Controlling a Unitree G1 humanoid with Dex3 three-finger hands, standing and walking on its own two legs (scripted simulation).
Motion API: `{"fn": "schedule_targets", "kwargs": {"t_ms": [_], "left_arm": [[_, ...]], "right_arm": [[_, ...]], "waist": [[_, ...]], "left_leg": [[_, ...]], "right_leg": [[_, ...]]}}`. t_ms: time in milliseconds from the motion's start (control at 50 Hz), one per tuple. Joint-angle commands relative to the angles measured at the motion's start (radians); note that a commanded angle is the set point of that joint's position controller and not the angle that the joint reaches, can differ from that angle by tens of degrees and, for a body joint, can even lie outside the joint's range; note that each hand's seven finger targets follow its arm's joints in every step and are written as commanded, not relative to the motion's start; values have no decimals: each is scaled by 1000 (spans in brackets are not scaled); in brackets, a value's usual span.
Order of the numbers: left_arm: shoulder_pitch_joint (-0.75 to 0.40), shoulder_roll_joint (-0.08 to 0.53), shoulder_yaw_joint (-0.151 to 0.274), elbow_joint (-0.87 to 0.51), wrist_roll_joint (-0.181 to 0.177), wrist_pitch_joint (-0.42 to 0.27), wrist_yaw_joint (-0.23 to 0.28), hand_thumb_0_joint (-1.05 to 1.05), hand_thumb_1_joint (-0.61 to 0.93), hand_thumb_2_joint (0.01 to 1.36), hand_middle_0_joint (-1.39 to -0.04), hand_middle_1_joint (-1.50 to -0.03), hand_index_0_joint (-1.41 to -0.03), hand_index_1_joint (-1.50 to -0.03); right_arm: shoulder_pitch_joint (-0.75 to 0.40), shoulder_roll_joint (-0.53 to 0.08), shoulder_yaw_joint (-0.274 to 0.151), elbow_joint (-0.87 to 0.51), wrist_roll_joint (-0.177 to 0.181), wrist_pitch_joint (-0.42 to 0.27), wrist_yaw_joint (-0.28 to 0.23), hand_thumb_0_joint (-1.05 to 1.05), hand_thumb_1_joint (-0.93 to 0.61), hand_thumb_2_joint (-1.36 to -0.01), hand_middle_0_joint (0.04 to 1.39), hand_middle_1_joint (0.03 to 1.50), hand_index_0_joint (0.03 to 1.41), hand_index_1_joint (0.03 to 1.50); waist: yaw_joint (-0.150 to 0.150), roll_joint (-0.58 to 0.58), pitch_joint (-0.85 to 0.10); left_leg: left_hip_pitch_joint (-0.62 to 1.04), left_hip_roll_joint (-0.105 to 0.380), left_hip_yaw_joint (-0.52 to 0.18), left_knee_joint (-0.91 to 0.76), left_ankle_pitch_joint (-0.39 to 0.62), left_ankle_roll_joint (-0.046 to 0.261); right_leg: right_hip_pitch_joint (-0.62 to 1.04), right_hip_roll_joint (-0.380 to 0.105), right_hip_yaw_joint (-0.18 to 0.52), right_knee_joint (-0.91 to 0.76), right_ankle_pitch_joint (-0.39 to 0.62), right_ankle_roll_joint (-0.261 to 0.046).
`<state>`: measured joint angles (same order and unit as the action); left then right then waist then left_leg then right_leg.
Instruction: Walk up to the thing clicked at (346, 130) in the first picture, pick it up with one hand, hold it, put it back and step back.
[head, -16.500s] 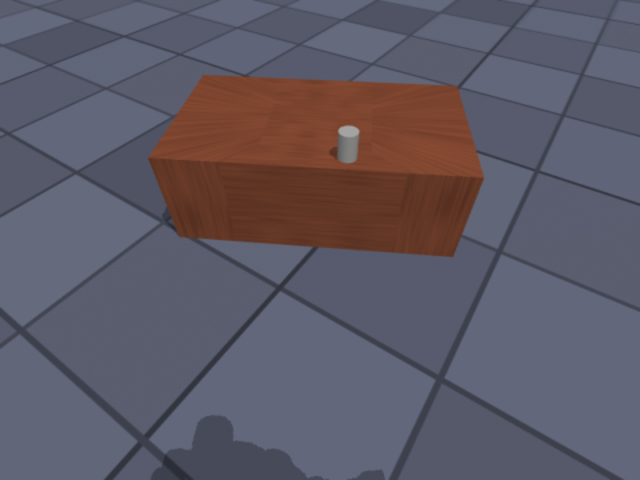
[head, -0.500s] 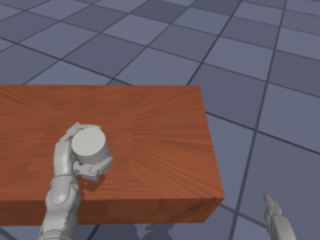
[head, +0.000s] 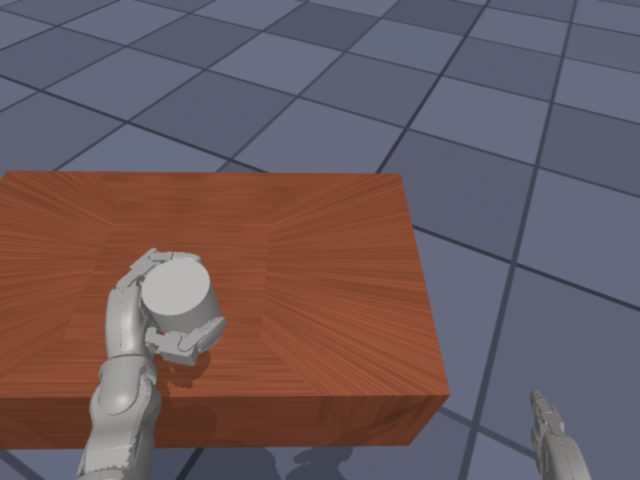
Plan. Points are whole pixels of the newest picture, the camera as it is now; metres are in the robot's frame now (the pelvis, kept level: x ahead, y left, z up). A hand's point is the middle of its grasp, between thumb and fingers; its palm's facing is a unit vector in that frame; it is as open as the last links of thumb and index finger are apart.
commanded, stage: hold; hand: left
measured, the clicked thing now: (186, 308) +0.33 +0.17 +0.06
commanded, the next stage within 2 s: crouch in 1.78 s
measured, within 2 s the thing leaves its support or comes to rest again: neither
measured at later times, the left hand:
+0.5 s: hand (179, 307) +0.33 +0.18 +0.06, palm faces +0.16 -0.99 +0.00, open 10.0 cm
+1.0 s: hand (184, 313) +0.32 +0.17 +0.05, palm faces +0.16 -0.99 +0.00, open 10.0 cm
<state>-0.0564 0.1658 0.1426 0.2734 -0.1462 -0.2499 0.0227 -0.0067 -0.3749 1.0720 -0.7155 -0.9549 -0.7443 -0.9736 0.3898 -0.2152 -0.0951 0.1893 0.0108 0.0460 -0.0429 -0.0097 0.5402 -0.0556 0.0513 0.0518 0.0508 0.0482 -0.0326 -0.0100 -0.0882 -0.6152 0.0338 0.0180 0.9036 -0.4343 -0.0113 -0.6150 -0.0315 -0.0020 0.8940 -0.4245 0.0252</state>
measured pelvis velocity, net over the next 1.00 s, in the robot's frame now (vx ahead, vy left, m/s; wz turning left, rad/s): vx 0.01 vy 0.00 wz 0.00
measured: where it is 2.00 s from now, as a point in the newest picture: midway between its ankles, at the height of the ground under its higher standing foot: outside the picture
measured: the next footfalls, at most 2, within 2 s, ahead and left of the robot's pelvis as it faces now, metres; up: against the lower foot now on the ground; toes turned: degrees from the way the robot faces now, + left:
none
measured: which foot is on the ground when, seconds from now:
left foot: down 0.00-1.00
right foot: down 0.00-1.00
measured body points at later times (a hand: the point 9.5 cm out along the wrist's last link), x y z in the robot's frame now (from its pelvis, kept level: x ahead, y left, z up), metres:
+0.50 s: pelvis +0.01 +0.00 +0.00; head +0.05 +0.01 +0.45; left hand +0.31 +0.23 +0.06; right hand +0.17 -0.26 -0.04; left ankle +0.01 +0.12 -0.69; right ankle +0.01 -0.14 -0.69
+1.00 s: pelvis +0.01 +0.00 +0.00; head +0.04 +0.01 +0.45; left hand +0.31 +0.22 +0.06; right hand +0.17 -0.27 -0.04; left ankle +0.01 +0.12 -0.69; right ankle +0.01 -0.14 -0.69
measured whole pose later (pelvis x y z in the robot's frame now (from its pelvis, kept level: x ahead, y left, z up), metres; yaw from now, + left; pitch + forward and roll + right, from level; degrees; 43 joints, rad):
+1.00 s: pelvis +0.01 +0.00 +0.00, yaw +0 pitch +9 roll +0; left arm -0.03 0.16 0.15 0.30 -0.15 -0.27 0.00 -0.01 -0.37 1.07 -0.71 -0.96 -0.74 -0.98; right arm 0.37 -0.22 -0.10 0.23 0.01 0.05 -0.03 -0.01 0.53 -0.06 0.05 0.05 0.05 0.05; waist -0.03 -0.01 -0.09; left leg -0.60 0.03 0.01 0.89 -0.44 -0.01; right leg -0.60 -0.03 -0.01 0.88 -0.43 0.02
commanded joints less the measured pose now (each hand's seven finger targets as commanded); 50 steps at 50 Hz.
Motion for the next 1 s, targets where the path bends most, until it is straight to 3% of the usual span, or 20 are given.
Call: {"fn": "schedule_targets", "kwargs": {"t_ms": [0,100,180,240,280,300,320,400,460,500,540,560,660,680,700,740,820,880,920,980], "left_arm": [[-288,109,39,-204,-20,-89,-4,0,221,1286,-1299,-1438,-1323,-1438],[-260,97,19,-226,-21,-89,-19,0,217,1266,-1302,-1425,-1325,-1425],[-308,123,63,-264,-27,-108,-5,0,193,1254,-1285,-1413,-1309,-1412],[-259,124,58,-286,-16,-123,4,0,171,1239,-1270,-1394,-1291,-1397],[-250,137,75,-296,-19,-129,5,0,183,1256,-1271,-1410,-1294,-1410],[-251,115,44,-314,-16,-130,1,0,176,1252,-1268,-1408,-1291,-1408],[-274,141,59,-363,-18,-137,0,0,175,1249,-1275,-1409,-1299,-1409],[-202,76,14,-227,-22,-106,-12,0,161,1250,-1266,-1408,-1291,-1407],[-277,102,38,-232,-26,-108,-18,0,187,1254,-1255,-1389,-1276,-1392],[-264,83,11,-244,-24,-114,-24,0,182,1260,-1260,-1399,-1282,-1402],[-211,105,37,-196,-24,-111,-28,0,212,1264,-1259,-1393,-1279,-1396],[-223,104,31,-260,-22,-116,-27,0,232,1256,-1256,-1387,-1278,-1388],[-226,110,36,-352,-28,-121,-18,0,181,1215,-1244,-1367,-1265,-1368],[-239,124,56,-367,-28,-122,-8,0,165,1226,-1235,-1367,-1256,-1369],[-233,121,56,-358,-26,-122,-3,0,159,1231,-1240,-1373,-1260,-1376],[-229,98,40,-279,-28,-118,-1,0,136,1241,-1226,-1369,-1242,-1378],[-264,120,48,-283,-17,-119,-4,0,158,1283,-1252,-1409,-1271,-1415],[-195,98,51,-189,-20,-114,-17,0,198,1307,-1278,-1437,-1298,-1442],[-229,118,60,-231,-23,-121,-25,0,211,1278,-1277,-1417,-1299,-1420],[-253,110,40,-278,-26,-129,-27,0,183,1260,-1264,-1409,-1288,-1408]], "right_arm": [[-6,-143,-72,-134,4,-55,-14,0,552,-51,49,50,49,50],[-3,-140,-68,-117,5,-61,-8,0,552,-51,49,50,49,50],[-43,-137,-71,-118,3,-67,-3,0,551,-51,49,50,49,50],[-60,-143,-72,-157,2,-64,-2,0,543,-54,49,50,49,50],[-47,-147,-76,-148,0,-64,-2,0,546,-53,49,50,49,50],[-48,-137,-73,-148,0,-63,-2,0,546,-53,49,50,49,50],[-40,-134,-70,-139,-1,-62,-1,0,545,-53,49,50,49,50],[-46,-147,-84,-105,1,-58,-1,0,546,-52,49,50,49,50],[-52,-135,-66,-135,6,-59,-2,0,552,-52,49,50,49,50],[-19,-123,-55,-107,5,-60,2,0,551,-52,49,50,49,50],[-5,-178,-100,-135,6,-58,-1,0,554,-52,49,50,49,50],[1,-152,-76,-131,4,-59,4,0,558,-51,49,50,49,50],[-36,-154,-77,-174,4,-65,5,0,546,-53,49,50,49,50],[-36,-150,-78,-156,3,-65,4,0,547,-53,49,50,49,50],[-44,-123,-50,-148,2,-64,7,0,544,-54,49,50,49,50],[-98,-148,-70,-167,4,-60,1,0,541,-56,49,50,49,50],[-34,-136,-70,-140,0,-52,-2,0,552,-53,49,50,49,50],[-13,-157,-88,-102,2,-45,1,0,554,-52,49,50,49,50],[-21,-149,-82,-113,2,-46,2,0,553,-52,49,50,49,50],[-26,-140,-76,-92,2,-57,3,0,551,-52,49,50,49,50]], "waist": [[-11,5,-225],[-3,19,-255],[12,14,-246],[14,11,-278],[16,18,-279],[10,36,-299],[15,58,-323],[-11,23,-243],[-17,-4,-234],[-11,20,-228],[-12,12,-246],[1,27,-261],[4,30,-323],[15,34,-314],[23,39,-312],[6,-16,-252],[-4,12,-247],[-3,-15,-199],[0,16,-252],[-3,26,-216]], "left_leg": [[126,-26,-4,-145,191,12],[155,-27,1,-145,225,11],[133,-25,0,-134,261,10],[151,-25,-5,-140,245,9],[148,-28,-1,-133,264,7],[162,-28,-1,-131,287,5],[172,-27,-1,-125,323,3],[149,-20,-8,-130,317,3],[140,-20,-5,-135,258,10],[150,-21,-6,-143,257,7],[160,-21,-10,-141,283,4],[162,-26,-6,-141,281,5],[197,-22,-8,-119,364,4],[184,-22,-9,-120,372,2],[171,-22,-11,-118,378,0],[140,-20,-11,-125,315,7],[137,-27,0,-136,239,10],[124,-28,2,-141,222,13],[145,-33,9,-133,237,15],[137,-33,5,-149,180,12]], "right_leg": [[101,28,-21,-126,229,-21],[118,28,-23,-127,258,-20],[127,26,-22,-116,290,-21],[147,27,-24,-117,266,-23],[156,26,-19,-116,286,-22],[164,25,-19,-109,307,-23],[173,25,-18,-103,339,-24],[129,28,-22,-105,330,-23],[115,25,-22,-122,291,-18],[109,26,-28,-114,279,-23],[120,27,-31,-110,293,-24],[129,27,-30,-111,296,-25],[162,27,-27,-100,365,-22],[168,26,-27,-93,372,-24],[172,23,-26,-91,374,-26],[144,23,-21,-107,332,-20],[137,19,-16,-126,277,-18],[116,22,-20,-129,260,-18],[133,20,-15,-134,281,-18],[107,24,-22,-136,217,-21]]}}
